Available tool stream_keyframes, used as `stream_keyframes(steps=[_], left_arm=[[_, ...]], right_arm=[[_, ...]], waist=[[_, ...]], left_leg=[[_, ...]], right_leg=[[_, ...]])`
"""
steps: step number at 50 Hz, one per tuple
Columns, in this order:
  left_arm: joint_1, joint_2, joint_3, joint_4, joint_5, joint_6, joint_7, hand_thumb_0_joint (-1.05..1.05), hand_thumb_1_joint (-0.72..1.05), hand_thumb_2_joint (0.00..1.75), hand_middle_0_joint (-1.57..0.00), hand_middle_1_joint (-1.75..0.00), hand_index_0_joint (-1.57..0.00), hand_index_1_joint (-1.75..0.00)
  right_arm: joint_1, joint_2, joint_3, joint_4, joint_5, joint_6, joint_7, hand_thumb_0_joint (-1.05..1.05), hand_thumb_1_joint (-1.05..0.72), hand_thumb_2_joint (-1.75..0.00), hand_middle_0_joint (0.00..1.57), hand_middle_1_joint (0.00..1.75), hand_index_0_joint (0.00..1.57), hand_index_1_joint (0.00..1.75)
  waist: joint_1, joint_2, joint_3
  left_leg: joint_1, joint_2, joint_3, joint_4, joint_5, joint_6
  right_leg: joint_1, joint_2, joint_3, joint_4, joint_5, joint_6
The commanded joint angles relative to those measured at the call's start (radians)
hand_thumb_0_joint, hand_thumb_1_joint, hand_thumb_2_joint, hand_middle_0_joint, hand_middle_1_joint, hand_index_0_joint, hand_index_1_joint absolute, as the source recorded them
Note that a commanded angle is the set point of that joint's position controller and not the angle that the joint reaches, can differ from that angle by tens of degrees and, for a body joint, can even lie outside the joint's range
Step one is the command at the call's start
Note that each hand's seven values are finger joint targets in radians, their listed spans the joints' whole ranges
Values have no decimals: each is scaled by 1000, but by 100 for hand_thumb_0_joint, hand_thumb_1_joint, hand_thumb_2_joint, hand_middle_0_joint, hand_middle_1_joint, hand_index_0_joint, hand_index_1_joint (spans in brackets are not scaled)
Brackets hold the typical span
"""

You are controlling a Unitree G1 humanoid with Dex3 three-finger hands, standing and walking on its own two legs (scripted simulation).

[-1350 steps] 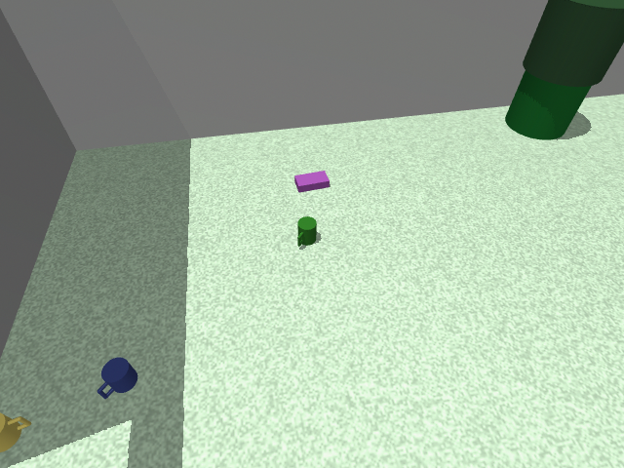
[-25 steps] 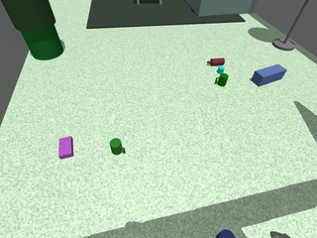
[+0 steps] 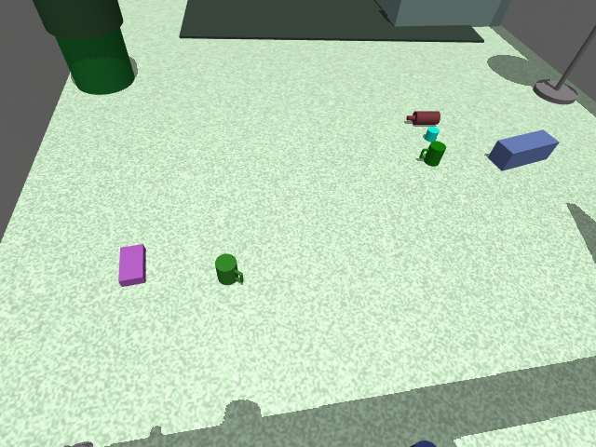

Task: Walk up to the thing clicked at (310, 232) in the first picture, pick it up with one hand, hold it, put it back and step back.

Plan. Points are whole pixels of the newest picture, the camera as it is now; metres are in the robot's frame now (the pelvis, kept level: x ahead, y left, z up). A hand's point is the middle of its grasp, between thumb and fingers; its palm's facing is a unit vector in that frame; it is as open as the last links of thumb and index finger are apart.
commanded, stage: walk up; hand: left
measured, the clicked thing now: (230, 271) +0.82 +0.22 -0.72
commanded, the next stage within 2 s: stand in 0.62 s
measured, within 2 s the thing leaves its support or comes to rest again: neither
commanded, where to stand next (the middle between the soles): +0.45 -0.01 m, yaw +1 degrees
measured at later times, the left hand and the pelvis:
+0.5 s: hand out of the picture +0.12 +0.25 -0.15, palm faces +0.03 -0.94 -0.34, open 7.4 cm; pelvis +0.02 -0.01 +0.00, yaw +1 degrees
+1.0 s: hand out of the picture +0.08 +0.24 -0.15, palm faces -0.01 -0.94 -0.34, open 7.4 cm; pelvis +0.01 -0.02 +0.01, yaw +1 degrees
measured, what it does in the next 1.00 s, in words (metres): steps on the spot: right foot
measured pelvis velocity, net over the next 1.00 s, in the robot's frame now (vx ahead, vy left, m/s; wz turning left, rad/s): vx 0.01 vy -0.02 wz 0.01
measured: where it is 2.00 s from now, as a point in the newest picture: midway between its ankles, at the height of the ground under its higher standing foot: outside the picture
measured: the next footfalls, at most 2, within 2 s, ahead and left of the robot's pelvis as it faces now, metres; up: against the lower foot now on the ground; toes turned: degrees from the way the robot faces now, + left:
right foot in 0.08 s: +0.07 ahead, -0.14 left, +0.00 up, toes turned -1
left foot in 1.90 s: +0.18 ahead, +0.15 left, +0.00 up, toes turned +5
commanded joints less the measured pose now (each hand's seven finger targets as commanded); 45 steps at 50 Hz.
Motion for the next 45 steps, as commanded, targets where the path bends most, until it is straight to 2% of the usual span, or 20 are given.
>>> stream_keyframes(steps=[1,3,4,5,6,7,8,9,10,11,13,14,15,19,24,26,29,31,38,45], left_arm=[[33,135,35,-39,0,-29,17,0,90,90,-20,-30,-20,-30],[63,152,43,-8,8,-37,28,0,90,90,-20,-30,-20,-30],[68,188,51,-2,15,-39,31,0,90,90,-20,-30,-20,-30],[62,221,58,-4,23,-43,33,0,90,90,-20,-30,-20,-30],[18,253,56,-12,21,-46,32,0,90,90,-20,-30,-20,-30],[-103,282,55,-39,20,-43,26,0,90,90,-20,-30,-20,-30],[-146,252,47,-52,21,-42,22,0,90,90,-20,-30,-20,-30],[-156,230,39,-48,19,-40,20,0,90,90,-20,-30,-20,-30],[-153,210,35,-45,17,-40,21,0,90,90,-20,-30,-20,-30],[-144,187,32,-28,10,-42,21,0,90,90,-20,-30,-20,-30],[-120,168,30,-5,1,-38,15,0,90,90,-20,-30,-20,-30],[-105,178,31,7,-2,-36,14,0,90,90,-20,-30,-20,-30],[-107,178,30,20,-2,-37,15,0,90,90,-20,-30,-20,-30],[-110,175,27,47,-3,-40,15,0,90,90,-20,-30,-20,-30],[-132,167,23,66,-4,-35,15,0,90,90,-20,-30,-20,-30],[-136,164,19,75,-2,-32,14,0,90,90,-20,-30,-20,-30],[-125,165,18,91,0,-33,13,0,90,90,-20,-30,-20,-30],[-127,153,-3,120,0,-32,10,0,90,90,-20,-30,-20,-30],[-130,169,-13,147,4,-41,13,0,90,90,-20,-30,-20,-30],[-108,168,-23,168,5,-41,12,0,90,90,-20,-30,-20,-30]], right_arm=[[-45,-259,-55,-76,16,-2,-29,0,-90,-90,20,30,20,30],[-86,-232,-44,-81,34,15,-30,0,-90,-90,20,30,20,30],[-102,-207,-34,-87,44,19,-31,0,-90,-90,20,30,20,30],[-95,-183,-23,-92,48,21,-31,0,-90,-90,20,30,20,30],[-79,-160,-18,-82,42,29,-30,0,-90,-90,20,30,20,30],[-33,-194,-36,-44,32,40,-33,0,-90,-90,20,30,20,30],[-5,-204,-38,-15,26,39,-30,0,-90,-90,20,30,20,30],[-5,-201,-34,-1,25,33,-26,0,-90,-90,20,30,20,30],[-19,-212,-34,9,23,24,-25,0,-90,-90,20,30,20,30],[-41,-212,-31,14,22,18,-22,0,-90,-90,20,30,20,30],[-92,-227,-27,16,18,6,-21,0,-90,-90,20,30,20,30],[-121,-240,-21,15,18,5,-20,0,-90,-90,20,30,20,30],[-145,-232,-17,19,21,6,-19,0,-90,-90,20,30,20,30],[-163,-226,-12,51,21,3,-21,0,-90,-90,20,30,20,30],[-181,-215,-12,78,22,9,-22,0,-90,-90,20,30,20,30],[-199,-210,-9,84,19,10,-21,0,-90,-90,20,30,20,30],[-217,-202,-7,87,21,10,-19,0,-90,-90,20,30,20,30],[-191,-209,-5,99,24,6,-17,0,-90,-90,20,30,20,30],[-208,-217,-8,117,25,6,-14,0,-90,-90,20,30,20,30],[-209,-215,-4,130,25,10,-10,0,-90,-90,20,30,20,30]], waist=[[24,216,-121],[49,171,-157],[53,117,-187],[49,25,-199],[28,-44,-172],[-4,-94,-134],[-25,-88,-87],[-36,-94,-71],[-35,-86,-76],[-17,-68,-86],[18,-41,-134],[31,-34,-130],[31,-22,-118],[26,30,-175],[24,50,-184],[27,54,-164],[31,47,-153],[7,46,-168],[9,36,-159],[12,33,-113]], left_leg=[[40,184,-138,-33,515,145],[-44,137,-96,57,415,84],[-111,103,-87,85,290,56],[-196,53,-81,128,127,25],[-164,-3,-57,187,-112,2],[-44,10,-22,278,-269,-10],[4,28,-22,226,-265,-10],[12,28,-25,102,-217,2],[17,34,-48,22,-53,12],[21,68,-85,-34,93,23],[21,117,-130,-80,223,44],[-23,117,-132,-64,183,55],[-32,110,-120,-71,169,45],[14,105,-89,-85,266,32],[21,110,-89,-123,254,23],[9,112,-93,-150,203,22],[25,109,-88,-155,225,19],[68,118,-93,-201,196,14],[92,125,-87,-222,239,12],[82,117,-79,-253,126,9]], right_leg=[[92,9,-47,-240,157,5],[233,16,-40,-375,374,-1],[301,-27,22,-348,441,-18],[340,-134,173,-367,440,-63],[210,-279,334,-472,294,-134],[26,-356,377,-482,215,-218],[-38,-326,349,-463,214,-208],[-33,-264,266,-441,243,-160],[-13,-211,198,-415,303,-103],[28,-160,134,-370,365,-56],[110,-96,78,-325,421,-19],[133,-87,78,-345,343,-14],[152,-95,82,-370,328,-15],[224,-106,68,-364,486,-22],[251,-105,54,-393,458,-15],[248,-103,52,-411,423,-8],[239,-102,51,-425,438,-4],[226,-107,59,-453,412,-6],[251,-114,55,-486,452,3],[211,-113,62,-530,342,5]])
